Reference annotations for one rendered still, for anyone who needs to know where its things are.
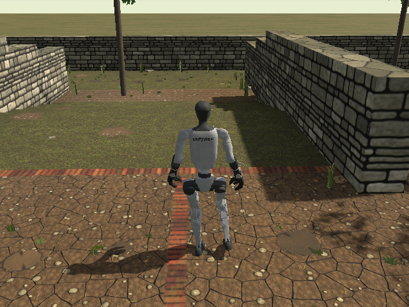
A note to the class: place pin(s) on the robot right forearm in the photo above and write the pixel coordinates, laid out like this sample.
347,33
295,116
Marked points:
235,168

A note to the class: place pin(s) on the left robot shin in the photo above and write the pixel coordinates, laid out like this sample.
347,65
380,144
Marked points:
196,228

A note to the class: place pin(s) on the robot left hand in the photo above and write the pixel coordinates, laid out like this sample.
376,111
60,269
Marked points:
176,178

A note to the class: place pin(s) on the robot left upper arm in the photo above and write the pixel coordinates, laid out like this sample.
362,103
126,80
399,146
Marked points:
180,145

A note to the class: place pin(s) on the robot left forearm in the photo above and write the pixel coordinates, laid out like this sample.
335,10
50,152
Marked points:
174,168

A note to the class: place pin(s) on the robot left foot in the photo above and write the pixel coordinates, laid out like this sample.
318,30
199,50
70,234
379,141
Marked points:
198,251

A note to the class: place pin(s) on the robot right hand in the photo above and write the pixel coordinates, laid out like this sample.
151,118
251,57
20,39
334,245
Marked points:
236,181

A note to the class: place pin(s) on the robot right upper arm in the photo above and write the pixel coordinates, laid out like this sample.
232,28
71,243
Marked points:
228,148

